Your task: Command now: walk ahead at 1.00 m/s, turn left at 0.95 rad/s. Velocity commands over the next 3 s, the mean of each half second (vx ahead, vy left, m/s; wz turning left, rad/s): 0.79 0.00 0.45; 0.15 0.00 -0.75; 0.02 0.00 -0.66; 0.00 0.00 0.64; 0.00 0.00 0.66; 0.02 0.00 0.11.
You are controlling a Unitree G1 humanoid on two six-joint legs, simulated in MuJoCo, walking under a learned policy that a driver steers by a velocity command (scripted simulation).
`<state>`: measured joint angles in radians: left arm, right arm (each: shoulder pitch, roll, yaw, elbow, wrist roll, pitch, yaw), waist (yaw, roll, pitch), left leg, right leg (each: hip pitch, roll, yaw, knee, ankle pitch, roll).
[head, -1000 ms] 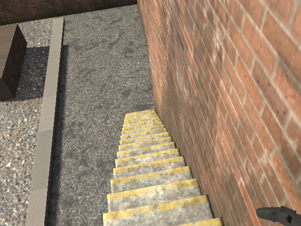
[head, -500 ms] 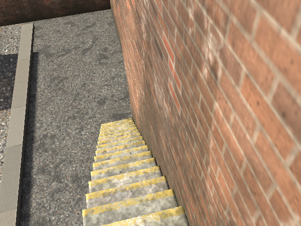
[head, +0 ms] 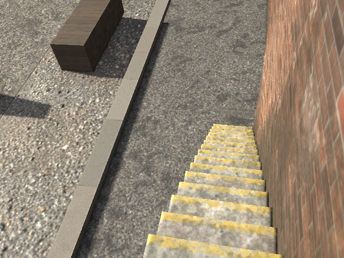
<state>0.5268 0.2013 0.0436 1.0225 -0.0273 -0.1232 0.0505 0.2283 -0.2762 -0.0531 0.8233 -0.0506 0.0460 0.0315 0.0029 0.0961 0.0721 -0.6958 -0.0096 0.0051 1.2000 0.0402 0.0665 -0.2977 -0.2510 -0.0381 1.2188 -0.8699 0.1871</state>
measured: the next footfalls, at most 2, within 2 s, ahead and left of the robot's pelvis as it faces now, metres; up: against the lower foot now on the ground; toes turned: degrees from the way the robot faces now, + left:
left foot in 0.10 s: +0.17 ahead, +0.13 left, -0.21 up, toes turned +4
right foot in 0.44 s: +0.43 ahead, +0.02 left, -0.41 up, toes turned +31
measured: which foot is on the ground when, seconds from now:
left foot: up 0.00-0.08, down 0.10-0.42, up 0.44-0.64, down 0.66-1.00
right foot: down 0.00-0.10, up 0.12-0.42, down 0.44-0.66, up 0.68-1.00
